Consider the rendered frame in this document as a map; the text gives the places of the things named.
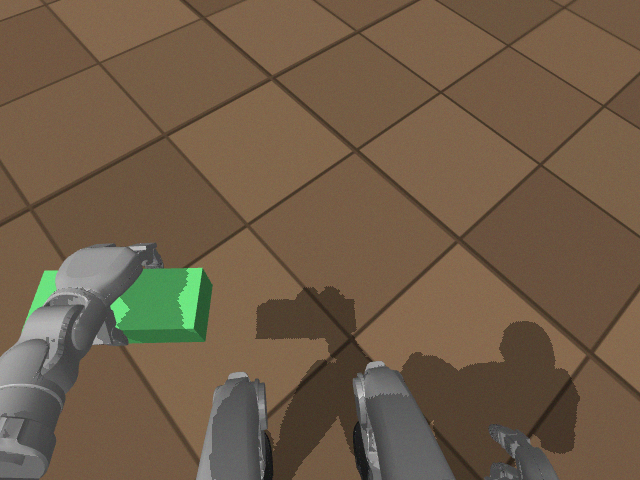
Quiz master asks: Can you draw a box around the left robot arm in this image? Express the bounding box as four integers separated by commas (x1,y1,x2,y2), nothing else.
0,288,107,480

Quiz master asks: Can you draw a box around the right robot hand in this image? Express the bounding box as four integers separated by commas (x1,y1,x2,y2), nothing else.
484,424,559,480

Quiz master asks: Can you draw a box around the right robot foot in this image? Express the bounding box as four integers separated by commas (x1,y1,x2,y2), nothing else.
353,421,370,480

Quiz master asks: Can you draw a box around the left robot hand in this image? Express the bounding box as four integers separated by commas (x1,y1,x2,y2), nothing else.
55,243,164,346

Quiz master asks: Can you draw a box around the carton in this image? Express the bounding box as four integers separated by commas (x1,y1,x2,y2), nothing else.
22,268,213,343

